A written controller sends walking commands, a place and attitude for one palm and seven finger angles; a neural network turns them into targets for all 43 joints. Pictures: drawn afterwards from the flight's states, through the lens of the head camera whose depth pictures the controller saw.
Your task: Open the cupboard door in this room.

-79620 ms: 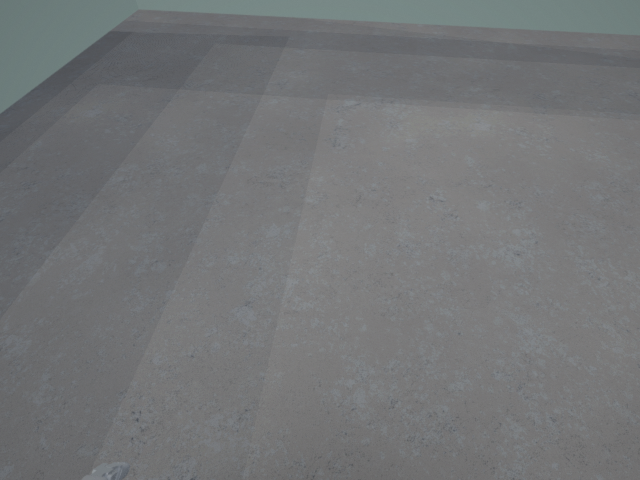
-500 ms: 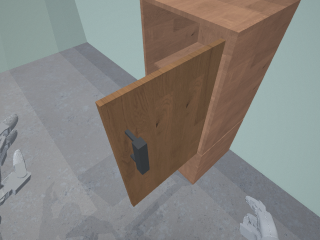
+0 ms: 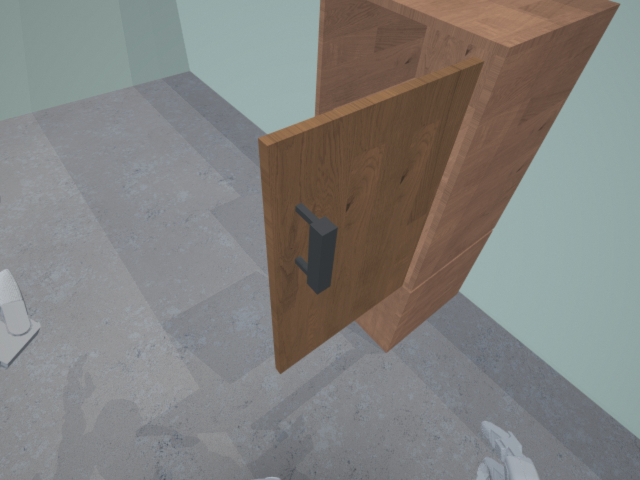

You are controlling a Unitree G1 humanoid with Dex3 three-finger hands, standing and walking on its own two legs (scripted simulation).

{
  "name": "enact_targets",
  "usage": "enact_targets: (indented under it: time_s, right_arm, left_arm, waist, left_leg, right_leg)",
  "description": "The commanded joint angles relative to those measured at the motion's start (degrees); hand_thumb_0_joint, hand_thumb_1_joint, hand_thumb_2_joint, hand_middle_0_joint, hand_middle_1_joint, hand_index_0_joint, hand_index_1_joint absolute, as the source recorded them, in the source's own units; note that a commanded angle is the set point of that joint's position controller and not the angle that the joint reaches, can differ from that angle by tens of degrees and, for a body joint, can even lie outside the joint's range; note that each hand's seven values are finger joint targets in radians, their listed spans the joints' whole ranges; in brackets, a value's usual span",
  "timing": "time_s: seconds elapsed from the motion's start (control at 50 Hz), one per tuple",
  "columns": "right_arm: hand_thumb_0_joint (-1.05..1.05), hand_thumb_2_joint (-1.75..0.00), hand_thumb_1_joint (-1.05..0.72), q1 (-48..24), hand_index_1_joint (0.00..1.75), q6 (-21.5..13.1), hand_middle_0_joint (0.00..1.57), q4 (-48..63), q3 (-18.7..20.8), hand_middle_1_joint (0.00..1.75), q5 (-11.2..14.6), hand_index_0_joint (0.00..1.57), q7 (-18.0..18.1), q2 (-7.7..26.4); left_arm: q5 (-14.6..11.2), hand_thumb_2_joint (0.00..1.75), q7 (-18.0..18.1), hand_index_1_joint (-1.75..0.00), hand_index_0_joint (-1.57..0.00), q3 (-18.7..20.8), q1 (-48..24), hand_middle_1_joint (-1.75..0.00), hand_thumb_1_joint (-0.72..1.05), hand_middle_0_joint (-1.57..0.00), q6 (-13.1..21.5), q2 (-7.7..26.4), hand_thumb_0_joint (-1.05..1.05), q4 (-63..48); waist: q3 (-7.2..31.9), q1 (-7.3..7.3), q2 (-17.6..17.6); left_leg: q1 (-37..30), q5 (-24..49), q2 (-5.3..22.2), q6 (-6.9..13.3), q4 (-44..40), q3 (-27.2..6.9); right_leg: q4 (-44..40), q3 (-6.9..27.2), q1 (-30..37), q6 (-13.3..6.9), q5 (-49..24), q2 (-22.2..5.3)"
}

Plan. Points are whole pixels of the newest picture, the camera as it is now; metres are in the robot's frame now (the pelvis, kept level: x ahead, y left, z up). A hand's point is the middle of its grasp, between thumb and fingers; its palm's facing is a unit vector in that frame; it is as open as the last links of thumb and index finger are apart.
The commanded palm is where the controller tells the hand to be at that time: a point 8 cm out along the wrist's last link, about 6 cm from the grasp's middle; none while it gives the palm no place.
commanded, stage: step back with the hand held close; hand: left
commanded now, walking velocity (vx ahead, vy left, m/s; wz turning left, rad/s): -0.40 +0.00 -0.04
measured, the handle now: (311, 248) +0.40 +0.04 +0.07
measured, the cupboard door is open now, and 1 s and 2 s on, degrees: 89 89 89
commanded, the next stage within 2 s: stop stepping back and stand still in 0.44 s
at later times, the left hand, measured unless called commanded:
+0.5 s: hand out of the picture +0.12 +0.27 +0.18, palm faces +0.40 -0.81 -0.43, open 7.4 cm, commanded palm +0.05 +0.30 +0.19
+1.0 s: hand out of the picture -0.01 +0.27 +0.18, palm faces +0.46 -0.82 -0.35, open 7.4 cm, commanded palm -0.06 +0.30 +0.19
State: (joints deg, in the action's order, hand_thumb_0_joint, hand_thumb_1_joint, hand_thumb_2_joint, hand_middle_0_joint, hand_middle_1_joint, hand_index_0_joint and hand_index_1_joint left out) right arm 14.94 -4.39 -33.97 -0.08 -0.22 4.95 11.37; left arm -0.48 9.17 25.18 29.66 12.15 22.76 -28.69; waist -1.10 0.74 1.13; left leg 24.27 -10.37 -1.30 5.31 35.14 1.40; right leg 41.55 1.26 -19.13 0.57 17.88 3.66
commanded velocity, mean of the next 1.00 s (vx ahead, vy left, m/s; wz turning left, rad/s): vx -0.08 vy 0.01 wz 0.01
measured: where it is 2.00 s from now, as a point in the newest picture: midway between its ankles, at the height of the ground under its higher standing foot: outside the picture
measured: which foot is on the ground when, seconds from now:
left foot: down 0.00-0.30, up 0.32-0.44, down 0.46-0.78, up 0.80-1.00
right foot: up 0.00-0.06, down 0.08-0.48, up 0.50-0.76, down 0.78-1.00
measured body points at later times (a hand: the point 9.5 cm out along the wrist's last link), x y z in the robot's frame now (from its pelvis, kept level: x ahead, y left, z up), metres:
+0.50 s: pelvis -0.10 +0.00 +0.01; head -0.09 +0.03 +0.46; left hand +0.09 +0.31 +0.20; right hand +0.06 -0.26 -0.06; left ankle -0.04 +0.08 -0.73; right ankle -0.09 -0.12 -0.72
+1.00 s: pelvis -0.22 +0.01 +0.01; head -0.26 +0.02 +0.46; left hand -0.04 +0.31 +0.20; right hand -0.12 -0.25 -0.08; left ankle -0.18 +0.11 -0.71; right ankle -0.28 -0.08 -0.72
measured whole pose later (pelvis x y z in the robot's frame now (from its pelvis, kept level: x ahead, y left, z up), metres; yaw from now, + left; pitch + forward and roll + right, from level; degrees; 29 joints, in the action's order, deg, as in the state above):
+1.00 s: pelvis -0.22 +0.01 +0.01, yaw -3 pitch -1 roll +0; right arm 19.1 -5.6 -41.7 -0.1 -0.1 5.4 13.0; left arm -1.9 9.2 21.8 27.8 10.2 20.9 -22.5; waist 5.0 -0.9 -1.3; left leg 20.5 -18.0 1.4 1.1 39.7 3.5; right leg 25.6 -3.0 -5.1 -3.0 19.5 2.1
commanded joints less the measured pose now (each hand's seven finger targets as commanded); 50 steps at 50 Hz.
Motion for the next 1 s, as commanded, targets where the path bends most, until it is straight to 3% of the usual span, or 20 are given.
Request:
enact_targets:
  time_s: [0.0,0.06,0.12,0.2,0.26,0.3,0.32,0.4,0.44,0.46,0.5,0.54,0.62,0.66,0.72,0.76,0.78,0.8,0.86,0.98]
  right_arm:
    - [0.0,-0.9,-0.9,-7.1,0.3,-4.86,0.2,7.59,3.05,0.3,-0.72,0.2,-0.49,8.15]
    - [0.0,-0.9,-0.9,-7.84,0.3,-4.77,0.2,5.37,2.88,0.3,-0.95,0.2,-1.19,8.39]
    - [0.0,-0.9,-0.9,-8.48,0.3,-4.07,0.2,5.21,3.29,0.3,0.48,0.2,-1.14,7.95]
    - [0.0,-0.9,-0.9,-12.47,0.3,-2.5,0.2,8.55,3.0,0.3,0.53,0.2,-1.56,7.94]
    - [0.0,-0.9,-0.9,-12.2,0.3,-1.52,0.2,9.26,3.38,0.3,0.53,0.2,-1.62,7.5]
    - [0.0,-0.9,-0.9,-10.36,0.3,-1.2,0.2,7.2,3.41,0.3,0.34,0.2,-1.57,6.6]
    - [0.0,-0.9,-0.9,-10.49,0.3,-0.66,0.2,6.56,3.31,0.3,-0.06,0.2,-1.49,6.11]
    - [0.0,-0.9,-0.9,-10.75,0.3,-0.34,0.2,6.09,1.56,0.3,0.34,0.2,0.51,6.97]
    - [0.0,-0.9,-0.9,-9.71,0.3,-1.09,0.2,7.01,3.12,0.3,1.16,0.2,0.7,9.66]
    - [0.0,-0.9,-0.9,-9.4,0.3,-1.8,0.2,7.08,3.77,0.3,1.61,0.2,0.36,9.13]
    - [0.0,-0.9,-0.9,-9.32,0.3,-3.49,0.2,7.99,3.63,0.3,-1.16,0.2,-0.65,8.88]
    - [0.0,-0.9,-0.9,-6.49,0.3,-5.25,0.2,6.54,4.07,0.3,-0.54,0.2,-1.43,8.03]
    - [0.0,-0.9,-0.9,-8.11,0.3,-5.84,0.2,7.02,2.67,0.3,-0.16,0.2,-1.65,7.02]
    - [0.0,-0.9,-0.9,-8.08,0.3,-5.72,0.2,6.95,2.21,0.3,-0.82,0.2,-0.96,6.91]
    - [0.0,-0.9,-0.9,-7.54,0.3,-4.62,0.2,6.41,1.87,0.3,-0.85,0.2,-0.83,5.85]
    - [0.0,-0.9,-0.9,-7.49,0.3,-3.15,0.2,5.12,1.65,0.3,-1.6,0.2,-1.1,6.06]
    - [0.0,-0.9,-0.9,-7.77,0.3,-2.77,0.2,4.05,1.21,0.3,-2.1,0.2,-1.23,6.58]
    - [0.0,-0.9,-0.9,-5.67,0.3,-3.0,0.2,3.37,2.23,0.3,-0.22,0.2,-0.94,6.16]
    - [0.0,-0.9,-0.9,-8.44,0.3,-3.64,0.2,3.42,2.17,0.3,0.27,0.2,-0.1,7.96]
    - [0.0,-0.9,-0.9,-7.57,0.3,-6.27,0.2,3.9,1.86,0.3,-0.09,0.2,1.28,7.02]
  left_arm:
    - [-1.17,0.9,0.64,-0.3,-0.2,5.64,-0.44,-0.3,0.9,-0.2,4.11,8.64,0.0,-10.94]
    - [-1.86,0.9,0.38,-0.3,-0.2,4.4,-1.6,-0.3,0.9,-0.2,4.58,9.18,0.0,-11.87]
    - [-2.83,0.9,0.04,-0.3,-0.2,4.04,-3.16,-0.3,0.9,-0.2,4.91,10.46,0.0,-13.39]
    - [-4.76,0.9,-0.63,-0.3,-0.2,8.56,4.37,-0.3,0.9,-0.2,2.92,13.47,0.0,-13.82]
    - [-4.81,0.9,-0.48,-0.3,-0.2,11.3,5.35,-0.3,0.9,-0.2,3.36,16.74,0.0,-14.94]
    - [-3.85,0.9,0.19,-0.3,-0.2,9.19,3.68,-0.3,0.9,-0.2,3.31,15.31,0.0,-12.75]
    - [-2.96,0.9,0.4,-0.3,-0.2,8.6,2.54,-0.3,0.9,-0.2,2.77,14.44,0.0,-10.24]
    - [-1.5,0.9,0.24,-0.3,-0.2,3.83,-4.6,-0.3,0.9,-0.2,2.01,12.34,0.0,-9.16]
    - [-1.5,0.9,0.17,-0.3,-0.2,5.17,-6.45,-0.3,0.9,-0.2,3.24,14.49,0.0,-13.24]
    - [-1.68,0.9,-0.17,-0.3,-0.2,4.88,-3.89,-0.3,0.9,-0.2,3.65,14.49,0.0,-11.75]
    - [-2.59,0.9,-0.93,-0.3,-0.2,5.6,-0.67,-0.3,0.9,-0.2,3.8,13.6,0.0,-16.74]
    - [-2.83,0.9,-0.43,-0.3,-0.2,5.52,1.49,-0.3,0.9,-0.2,3.77,12.34,0.0,-19.03]
    - [-3.17,0.9,0.98,-0.3,-0.2,7.0,4.86,-0.3,0.9,-0.2,1.23,11.95,0.0,-18.79]
    - [-3.0,0.9,1.63,-0.3,-0.2,8.47,4.03,-0.3,0.9,-0.2,0.22,13.68,0.0,-16.85]
    - [-3.11,0.9,1.07,-0.3,-0.2,6.22,5.92,-0.3,0.9,-0.2,-0.73,12.26,0.0,-13.34]
    - [-3.62,0.9,1.03,-0.3,-0.2,9.27,4.75,-0.3,0.9,-0.2,-0.13,15.59,0.0,-13.73]
    - [-3.91,0.9,1.11,-0.3,-0.2,9.35,0.65,-0.3,0.9,-0.2,0.04,16.59,0.0,-15.6]
    - [-3.99,0.9,0.39,-0.3,-0.2,6.22,0.35,-0.3,0.9,-0.2,-1.1,12.67,0.0,-8.72]
    - [-2.4,0.9,0.11,-0.3,-0.2,3.48,-8.1,-0.3,0.9,-0.2,-0.07,11.86,0.0,-4.97]
    - [-0.7,0.9,1.38,-0.3,-0.2,2.9,-10.57,-0.3,0.9,-0.2,2.56,11.66,0.0,-8.13]
  waist:
    - [3.25,-0.55,7.13]
    - [5.74,-0.49,7.4]
    - [18.28,-0.69,0.8]
    - [15.24,-1.71,6.14]
    - [8.8,-0.89,-0.61]
    - [5.75,-0.49,-8.21]
    - [4.12,-0.39,-10.06]
    - [-0.01,0.97,-1.87]
    - [7.69,-1.17,8.42]
    - [11.05,-1.48,7.69]
    - [14.77,-1.8,16.18]
    - [15.21,-1.42,7.32]
    - [10.06,-0.55,10.88]
    - [7.64,-0.44,15.41]
    - [6.99,-0.21,10.22]
    - [6.73,0.05,-6.12]
    - [7.07,-0.59,-6.98]
    - [6.16,0.16,-14.33]
    - [-5.39,0.65,-6.24]
    - [-1.13,-1.0,-3.04]
  left_leg:
    - [5.53,-18.24,15.24,1.46,-22.75,-16.06]
    - [-4.46,-1.93,12.31,-1.06,-18.24,-12.59]
    - [-21.75,24.28,9.4,-2.8,-9.44,-5.13]
    - [-10.62,1.5,10.69,-1.6,-15.6,-6.51]
    - [-7.56,-12.28,4.53,-5.55,-6.1,-3.13]
    - [-10.01,-9.72,-0.4,-7.54,15.89,-1.93]
    - [-3.94,-12.31,-0.21,-7.0,20.55,-3.16]
    - [-4.95,-1.6,1.26,-6.48,-8.19,-2.19]
    - [-11.61,33.34,11.11,-2.67,-14.05,-9.45]
    - [-16.93,36.95,14.38,-1.05,-14.05,-10.31]
    - [-7.83,26.81,20.14,1.93,-20.71,-19.39]
    - [-14.16,21.4,19.01,3.62,-18.09,-16.13]
    - [-6.41,-19.39,14.35,0.23,-28.58,-13.1]
    - [-1.05,-28.36,11.05,-3.27,-33.02,-11.05]
    - [-2.91,-20.67,3.35,-9.53,-23.88,-2.45]
    - [-13.06,-5.84,0.66,-7.18,6.33,-1.46]
    - [-6.51,-4.87,1.95,-7.01,14.17,-1.51]
    - [2.38,-8.36,0.64,-7.41,20.31,-2.81]
    - [8.5,-7.79,4.12,-6.15,19.44,-2.3]
    - [-10.09,-6.96,2.13,-2.79,-8.63,4.58]
  right_leg:
    - [-5.09,0.16,9.26,-0.93,6.28,-0.02]
    - [-16.99,1.74,7.3,-1.89,-3.43,-1.25]
    - [-15.88,2.23,4.87,0.04,-21.09,-2.96]
    - [-13.97,1.65,5.81,-0.65,-2.68,-1.69]
    - [-26.24,9.76,-4.7,-5.18,12.96,-8.02]
    - [-32.4,18.8,-15.12,-10.33,5.85,-19.62]
    - [-29.58,16.68,-10.94,-10.41,-8.17,-19.98]
    - [-17.37,4.87,0.81,-3.46,-34.84,-9.71]
    - [-9.39,1.1,5.23,0.9,-18.08,-1.81]
    - [-5.26,1.39,3.42,0.74,-3.62,-0.91]
    - [12.61,2.94,5.69,0.1,14.51,1.13]
    - [14.15,3.65,0.12,0.38,10.76,-0.03]
    - [5.58,-2.38,5.74,0.25,10.75,0.94]
    - [-4.22,-6.33,13.77,-0.88,12.58,3.36]
    - [-26.25,-7.6,19.14,-3.35,9.26,1.97]
    - [-35.74,11.75,-2.53,-9.44,7.33,-16.21]
    - [-34.53,12.69,-1.14,-12.36,5.57,-21.13]
    - [-33.97,15.91,1.68,-12.29,18.47,-20.4]
    - [-33.1,13.04,-0.31,-9.62,13.02,-18.49]
    - [-22.61,7.56,5.17,-7.03,0.12,-13.93]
